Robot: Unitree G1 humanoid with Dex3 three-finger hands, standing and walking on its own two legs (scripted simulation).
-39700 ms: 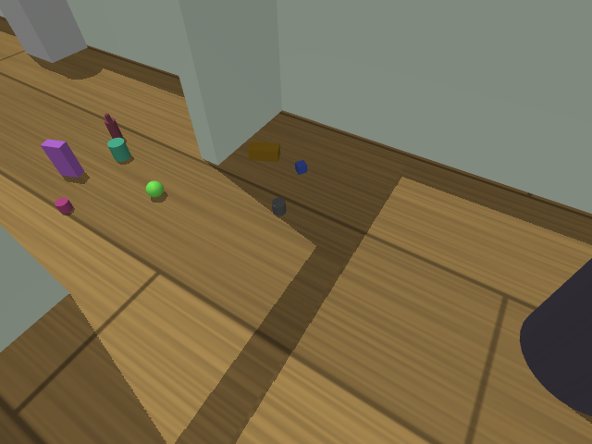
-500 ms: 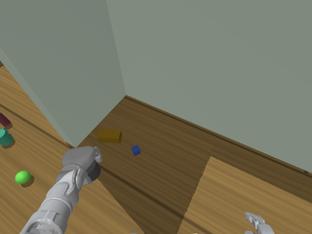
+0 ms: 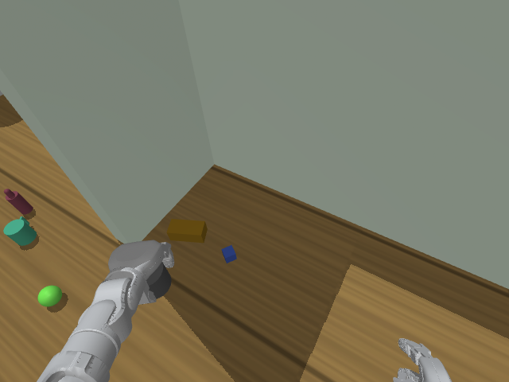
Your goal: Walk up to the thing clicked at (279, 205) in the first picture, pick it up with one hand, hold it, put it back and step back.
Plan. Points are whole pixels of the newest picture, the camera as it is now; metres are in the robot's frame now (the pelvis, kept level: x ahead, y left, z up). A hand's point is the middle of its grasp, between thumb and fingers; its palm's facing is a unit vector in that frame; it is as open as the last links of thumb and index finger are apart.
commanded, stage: hold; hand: left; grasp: from above
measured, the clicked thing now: (150, 277) +0.32 +0.23 -0.08
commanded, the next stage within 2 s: crouch in 1.16 s
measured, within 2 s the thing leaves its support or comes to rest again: neither
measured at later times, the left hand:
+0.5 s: hand (145, 286) +0.28 +0.22 -0.03, palm faces -0.45 -0.06 -0.89, open 8.7 cm
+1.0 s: hand (142, 292) +0.27 +0.22 -0.03, palm faces -0.46 -0.06 -0.89, open 8.7 cm
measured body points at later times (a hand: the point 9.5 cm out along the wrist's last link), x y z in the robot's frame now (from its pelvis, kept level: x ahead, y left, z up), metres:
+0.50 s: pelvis -0.01 -0.01 +0.01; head +0.00 -0.03 +0.46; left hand +0.30 +0.22 +0.02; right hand +0.14 -0.26 -0.11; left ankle +0.01 +0.12 -0.73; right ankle -0.01 -0.14 -0.73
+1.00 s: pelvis -0.01 -0.01 +0.01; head +0.00 -0.03 +0.46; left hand +0.29 +0.22 +0.02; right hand +0.15 -0.25 -0.10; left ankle +0.01 +0.12 -0.73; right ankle -0.01 -0.14 -0.73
